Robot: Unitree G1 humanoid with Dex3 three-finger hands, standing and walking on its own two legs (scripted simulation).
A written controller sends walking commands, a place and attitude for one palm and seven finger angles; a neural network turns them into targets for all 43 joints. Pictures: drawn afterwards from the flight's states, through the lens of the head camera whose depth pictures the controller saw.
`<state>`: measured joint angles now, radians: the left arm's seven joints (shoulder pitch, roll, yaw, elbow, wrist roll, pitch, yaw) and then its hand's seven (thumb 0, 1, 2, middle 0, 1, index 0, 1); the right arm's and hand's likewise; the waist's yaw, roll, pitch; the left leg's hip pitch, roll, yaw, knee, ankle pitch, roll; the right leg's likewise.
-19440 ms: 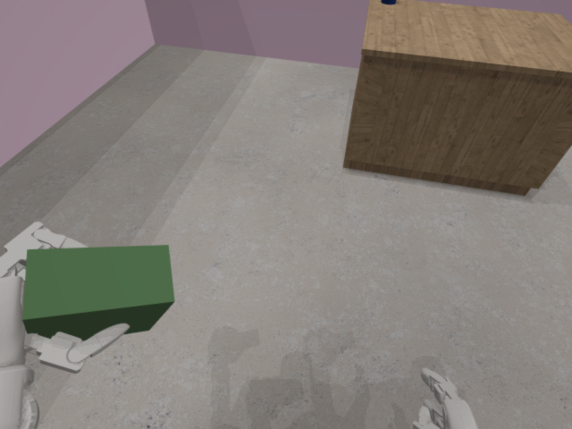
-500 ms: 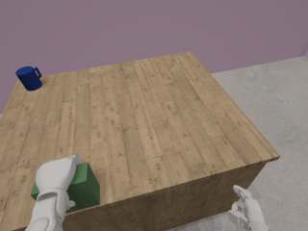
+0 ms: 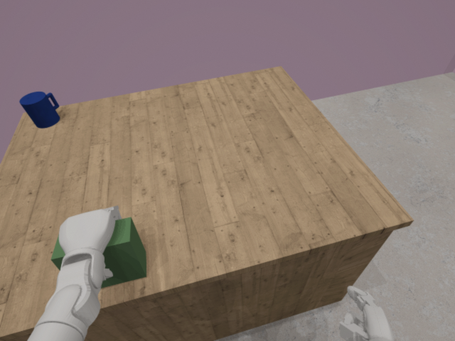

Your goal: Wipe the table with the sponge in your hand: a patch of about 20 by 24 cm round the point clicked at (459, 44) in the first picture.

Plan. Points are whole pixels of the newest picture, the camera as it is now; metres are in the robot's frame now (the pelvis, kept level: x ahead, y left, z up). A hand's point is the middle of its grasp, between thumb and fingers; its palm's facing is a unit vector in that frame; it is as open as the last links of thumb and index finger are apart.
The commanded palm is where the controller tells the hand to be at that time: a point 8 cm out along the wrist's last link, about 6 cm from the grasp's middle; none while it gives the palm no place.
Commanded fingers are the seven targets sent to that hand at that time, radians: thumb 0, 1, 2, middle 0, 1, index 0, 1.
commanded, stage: wipe forward along the first lane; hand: left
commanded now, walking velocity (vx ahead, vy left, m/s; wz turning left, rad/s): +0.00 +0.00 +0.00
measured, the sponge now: (108, 261) +0.25 +0.30 -0.04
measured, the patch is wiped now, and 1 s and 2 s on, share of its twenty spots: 0.20 0.35 0.60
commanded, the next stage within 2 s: slide across to the middle lane in 1.36 s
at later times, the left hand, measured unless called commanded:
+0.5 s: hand (100, 224) +0.30 +0.32 +0.00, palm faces -0.12 -0.02 -0.99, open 10.2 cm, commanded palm +0.29 +0.32 +0.04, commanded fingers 0.00 0.10 1.30 -1.20 -1.60 -1.20 -1.60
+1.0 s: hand (100, 201) +0.36 +0.35 +0.00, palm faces -0.16 -0.01 -0.99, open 10.2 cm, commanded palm +0.35 +0.34 +0.04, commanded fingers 0.00 0.10 1.30 -1.20 -1.60 -1.20 -1.60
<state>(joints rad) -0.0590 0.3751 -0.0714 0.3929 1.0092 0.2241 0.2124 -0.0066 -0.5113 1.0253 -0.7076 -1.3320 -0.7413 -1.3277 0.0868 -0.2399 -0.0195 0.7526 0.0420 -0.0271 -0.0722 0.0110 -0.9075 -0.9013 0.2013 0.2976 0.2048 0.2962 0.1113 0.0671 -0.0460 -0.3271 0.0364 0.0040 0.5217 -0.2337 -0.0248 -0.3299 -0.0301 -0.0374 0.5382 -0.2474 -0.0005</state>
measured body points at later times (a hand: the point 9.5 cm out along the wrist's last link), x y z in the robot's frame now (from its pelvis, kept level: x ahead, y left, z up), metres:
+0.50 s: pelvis -0.01 -0.01 -0.01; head +0.02 -0.03 +0.44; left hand +0.30 +0.32 +0.06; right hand +0.13 -0.27 -0.14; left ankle +0.02 +0.14 -0.73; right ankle +0.02 -0.12 -0.73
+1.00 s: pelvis -0.01 +0.01 -0.02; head +0.05 -0.01 +0.43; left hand +0.36 +0.35 +0.06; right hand +0.09 -0.27 -0.15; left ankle +0.02 +0.14 -0.73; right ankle +0.02 -0.12 -0.73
